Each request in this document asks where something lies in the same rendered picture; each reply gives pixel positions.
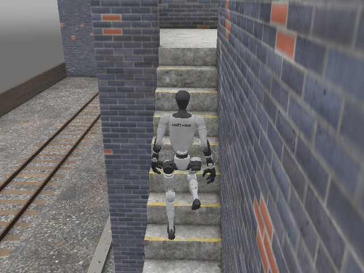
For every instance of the stairs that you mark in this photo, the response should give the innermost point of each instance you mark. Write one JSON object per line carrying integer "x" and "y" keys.
{"x": 197, "y": 244}

